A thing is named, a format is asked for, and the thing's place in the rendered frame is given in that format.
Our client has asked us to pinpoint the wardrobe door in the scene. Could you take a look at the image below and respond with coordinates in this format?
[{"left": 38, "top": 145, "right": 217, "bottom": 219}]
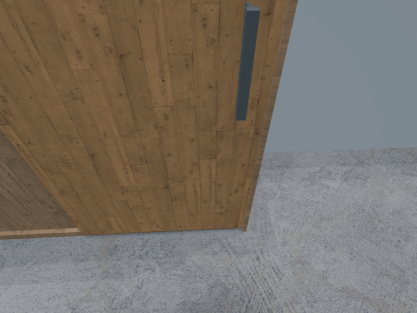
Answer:
[
  {"left": 0, "top": 129, "right": 77, "bottom": 231},
  {"left": 0, "top": 0, "right": 288, "bottom": 235}
]

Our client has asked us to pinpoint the handle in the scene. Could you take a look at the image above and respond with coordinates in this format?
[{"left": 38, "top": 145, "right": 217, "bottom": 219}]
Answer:
[{"left": 235, "top": 2, "right": 260, "bottom": 121}]

